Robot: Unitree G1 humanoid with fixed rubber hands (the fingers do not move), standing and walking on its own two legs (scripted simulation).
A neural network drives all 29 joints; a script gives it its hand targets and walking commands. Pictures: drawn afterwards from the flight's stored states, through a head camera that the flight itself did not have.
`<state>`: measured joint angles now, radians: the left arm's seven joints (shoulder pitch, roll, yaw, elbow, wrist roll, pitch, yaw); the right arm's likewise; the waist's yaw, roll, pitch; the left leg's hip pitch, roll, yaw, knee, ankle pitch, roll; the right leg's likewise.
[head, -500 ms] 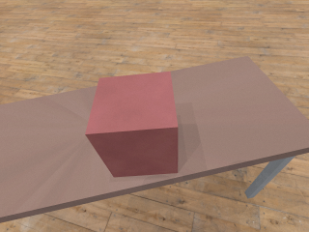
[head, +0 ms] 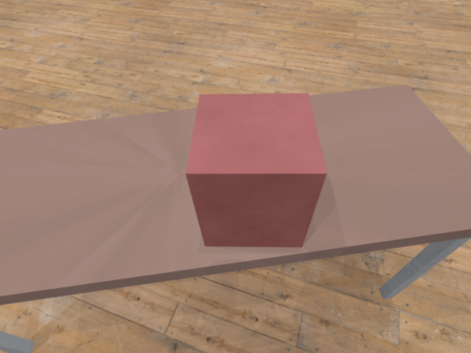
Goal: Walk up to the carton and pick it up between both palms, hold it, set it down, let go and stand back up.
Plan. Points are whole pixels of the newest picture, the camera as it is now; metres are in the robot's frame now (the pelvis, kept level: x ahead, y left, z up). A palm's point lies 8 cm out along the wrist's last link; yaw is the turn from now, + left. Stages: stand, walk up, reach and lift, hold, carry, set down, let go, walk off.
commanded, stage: walk up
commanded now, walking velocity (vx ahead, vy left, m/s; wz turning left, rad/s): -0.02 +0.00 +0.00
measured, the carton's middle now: (253, 174) +0.45 +0.00 +0.02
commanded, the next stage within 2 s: none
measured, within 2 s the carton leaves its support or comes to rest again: neither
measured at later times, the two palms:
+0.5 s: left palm out of the picture -0.02 +0.24 -0.13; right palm out of the picture -0.01 -0.20 -0.15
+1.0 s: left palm out of the picture -0.04 +0.18 -0.13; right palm out of the picture -0.04 -0.25 -0.15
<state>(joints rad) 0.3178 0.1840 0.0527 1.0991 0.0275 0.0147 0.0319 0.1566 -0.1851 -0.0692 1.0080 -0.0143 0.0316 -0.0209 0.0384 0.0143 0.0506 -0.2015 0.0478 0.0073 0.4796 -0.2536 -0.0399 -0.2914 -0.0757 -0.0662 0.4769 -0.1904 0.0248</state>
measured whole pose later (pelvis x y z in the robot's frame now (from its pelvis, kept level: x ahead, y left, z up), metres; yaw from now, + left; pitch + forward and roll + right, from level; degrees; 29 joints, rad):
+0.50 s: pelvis -0.02 +0.02 +0.01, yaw +0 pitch -1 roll +0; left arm 0.27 0.12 0.03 1.12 0.01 0.00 0.04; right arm 0.25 -0.16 -0.03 1.09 -0.01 0.00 -0.03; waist -0.02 0.05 0.02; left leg -0.18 0.02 0.02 0.41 -0.21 -0.01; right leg -0.11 0.02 -0.06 0.39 -0.27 -0.04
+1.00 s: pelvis -0.03 -0.03 +0.01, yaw +1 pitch +1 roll +1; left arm 0.33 0.13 0.02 1.09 0.02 -0.02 0.03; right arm 0.31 -0.15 -0.04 1.14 -0.03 0.04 -0.01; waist 0.01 0.01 -0.04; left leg -0.24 0.02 0.06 0.70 -0.47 -0.02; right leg -0.16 0.01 -0.05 0.40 -0.26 -0.06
